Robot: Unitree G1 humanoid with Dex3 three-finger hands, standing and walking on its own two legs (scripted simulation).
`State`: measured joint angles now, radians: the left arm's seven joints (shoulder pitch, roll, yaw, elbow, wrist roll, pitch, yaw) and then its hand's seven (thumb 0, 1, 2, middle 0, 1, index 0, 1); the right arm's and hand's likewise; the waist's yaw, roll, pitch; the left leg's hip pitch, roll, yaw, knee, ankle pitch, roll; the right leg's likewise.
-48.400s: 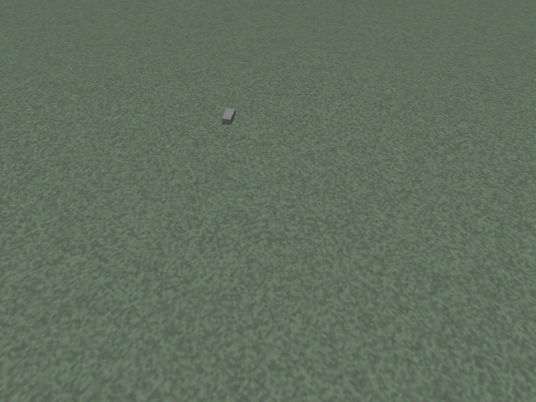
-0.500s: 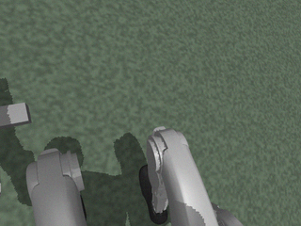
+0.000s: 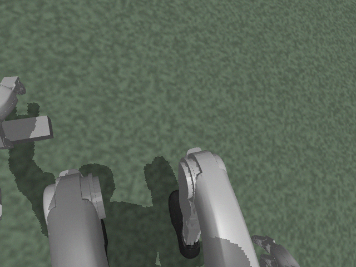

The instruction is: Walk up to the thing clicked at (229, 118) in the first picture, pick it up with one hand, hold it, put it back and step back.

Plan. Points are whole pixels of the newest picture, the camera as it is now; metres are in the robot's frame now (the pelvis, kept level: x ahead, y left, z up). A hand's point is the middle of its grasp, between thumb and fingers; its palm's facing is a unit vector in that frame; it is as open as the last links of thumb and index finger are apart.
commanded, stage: home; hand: left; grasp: from above
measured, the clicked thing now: (26, 130) +0.47 +0.31 -0.31
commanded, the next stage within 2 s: none
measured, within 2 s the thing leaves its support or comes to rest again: neither
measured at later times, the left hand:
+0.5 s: hand out of the picture +0.44 +0.30 -0.08, palm faces -0.33 -0.37 -0.87, open 10.4 cm
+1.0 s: hand out of the picture +0.28 +0.24 +0.14, palm faces +0.01 -0.92 -0.39, open 7.4 cm
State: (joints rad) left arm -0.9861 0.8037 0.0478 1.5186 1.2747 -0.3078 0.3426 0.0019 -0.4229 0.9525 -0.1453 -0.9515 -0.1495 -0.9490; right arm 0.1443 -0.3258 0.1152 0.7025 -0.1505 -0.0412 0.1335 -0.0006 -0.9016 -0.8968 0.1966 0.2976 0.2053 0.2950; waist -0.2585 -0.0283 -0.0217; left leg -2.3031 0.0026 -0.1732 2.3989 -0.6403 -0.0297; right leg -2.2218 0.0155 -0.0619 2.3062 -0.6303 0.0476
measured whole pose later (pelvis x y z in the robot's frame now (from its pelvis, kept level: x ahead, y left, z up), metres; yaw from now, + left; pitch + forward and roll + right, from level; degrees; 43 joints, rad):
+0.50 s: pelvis +0.02 +0.01 +0.06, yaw +1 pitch +36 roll -8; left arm -0.64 0.60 0.11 0.92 0.83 -0.03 0.16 0.00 0.29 0.86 -0.22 -0.46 -0.21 -0.47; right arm 0.19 -0.25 0.01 0.70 -0.05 -0.02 0.17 0.00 -0.90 -0.90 0.20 0.30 0.21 0.30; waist -0.16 0.06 -0.15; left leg -2.18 0.02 -0.13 2.24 -0.70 -0.01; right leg -2.10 0.00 -0.04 2.15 -0.69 0.06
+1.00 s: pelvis +0.03 +0.00 +0.23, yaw +6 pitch +27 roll -5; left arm 0.05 0.34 0.05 0.17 0.11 0.29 0.04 0.01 0.89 0.90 -0.21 -0.30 -0.21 -0.30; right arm 0.07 -0.23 0.02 0.53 0.04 -0.08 -0.03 0.01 -0.91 -0.90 0.20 0.30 0.21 0.29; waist -0.05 0.03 -0.19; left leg -1.52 0.03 -0.09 1.66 -0.61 -0.02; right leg -1.46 -0.02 -0.05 1.60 -0.60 0.03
